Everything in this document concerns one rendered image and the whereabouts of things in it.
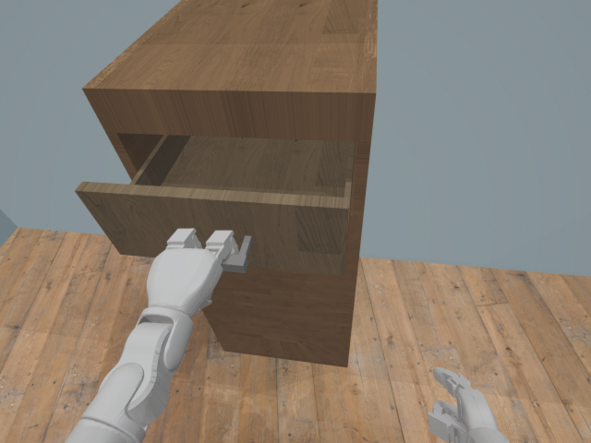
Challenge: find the left robot forearm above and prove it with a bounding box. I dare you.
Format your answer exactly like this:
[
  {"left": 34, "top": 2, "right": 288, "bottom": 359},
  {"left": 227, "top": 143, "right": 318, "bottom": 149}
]
[{"left": 65, "top": 305, "right": 194, "bottom": 443}]

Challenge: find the robot right hand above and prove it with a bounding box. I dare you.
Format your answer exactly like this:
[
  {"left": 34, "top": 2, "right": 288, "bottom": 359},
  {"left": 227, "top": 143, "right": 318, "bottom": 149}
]
[{"left": 428, "top": 367, "right": 499, "bottom": 443}]

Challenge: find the handle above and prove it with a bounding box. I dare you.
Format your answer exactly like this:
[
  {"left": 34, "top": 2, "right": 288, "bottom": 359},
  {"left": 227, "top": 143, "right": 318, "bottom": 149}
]
[{"left": 221, "top": 235, "right": 253, "bottom": 273}]

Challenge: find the cabinet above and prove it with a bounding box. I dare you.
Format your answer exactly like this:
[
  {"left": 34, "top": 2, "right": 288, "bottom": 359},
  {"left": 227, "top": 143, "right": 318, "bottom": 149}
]
[{"left": 82, "top": 0, "right": 378, "bottom": 367}]

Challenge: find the robot left hand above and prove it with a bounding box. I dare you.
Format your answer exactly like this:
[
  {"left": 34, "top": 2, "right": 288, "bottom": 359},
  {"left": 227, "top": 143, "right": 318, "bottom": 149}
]
[{"left": 147, "top": 229, "right": 239, "bottom": 318}]

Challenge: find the drawer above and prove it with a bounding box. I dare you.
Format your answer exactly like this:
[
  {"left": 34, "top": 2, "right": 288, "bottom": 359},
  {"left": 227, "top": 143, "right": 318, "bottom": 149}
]
[{"left": 75, "top": 135, "right": 356, "bottom": 276}]

